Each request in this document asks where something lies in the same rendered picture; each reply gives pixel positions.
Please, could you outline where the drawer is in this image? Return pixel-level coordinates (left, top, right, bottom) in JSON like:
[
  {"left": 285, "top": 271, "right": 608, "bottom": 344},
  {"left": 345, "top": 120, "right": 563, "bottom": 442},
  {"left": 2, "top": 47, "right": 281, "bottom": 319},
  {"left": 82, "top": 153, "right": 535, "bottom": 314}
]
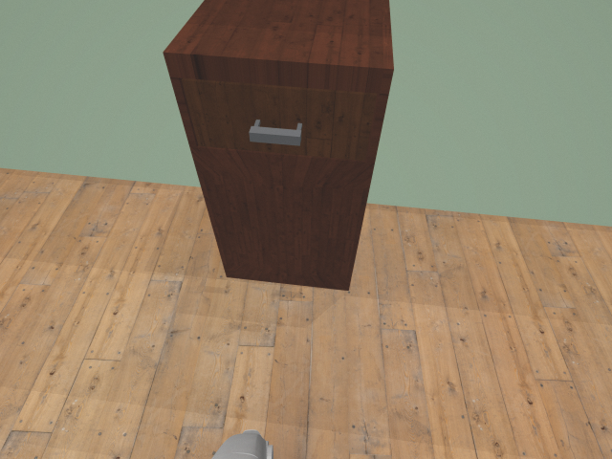
[{"left": 182, "top": 78, "right": 377, "bottom": 161}]

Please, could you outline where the left robot thigh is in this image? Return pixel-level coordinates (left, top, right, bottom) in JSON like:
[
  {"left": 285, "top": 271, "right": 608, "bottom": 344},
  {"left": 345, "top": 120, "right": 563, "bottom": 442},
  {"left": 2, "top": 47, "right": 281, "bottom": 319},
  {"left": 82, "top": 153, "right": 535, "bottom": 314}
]
[{"left": 211, "top": 433, "right": 273, "bottom": 459}]

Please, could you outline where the robot left shin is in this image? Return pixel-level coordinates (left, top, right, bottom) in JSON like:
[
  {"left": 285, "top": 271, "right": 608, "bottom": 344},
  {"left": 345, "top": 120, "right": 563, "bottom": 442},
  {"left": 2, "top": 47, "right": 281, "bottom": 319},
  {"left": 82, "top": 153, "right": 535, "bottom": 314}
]
[{"left": 243, "top": 429, "right": 262, "bottom": 437}]

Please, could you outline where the cabinet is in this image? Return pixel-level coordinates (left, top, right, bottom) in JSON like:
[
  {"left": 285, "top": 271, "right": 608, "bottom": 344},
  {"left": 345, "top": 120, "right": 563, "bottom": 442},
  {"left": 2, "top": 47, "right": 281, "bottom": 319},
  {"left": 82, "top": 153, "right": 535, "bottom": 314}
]
[{"left": 163, "top": 0, "right": 394, "bottom": 291}]

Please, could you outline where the handle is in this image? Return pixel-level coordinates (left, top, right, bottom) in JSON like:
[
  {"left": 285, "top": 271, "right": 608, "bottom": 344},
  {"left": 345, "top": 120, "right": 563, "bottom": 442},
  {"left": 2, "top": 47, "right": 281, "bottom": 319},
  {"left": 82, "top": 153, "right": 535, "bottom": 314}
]
[{"left": 249, "top": 120, "right": 302, "bottom": 146}]

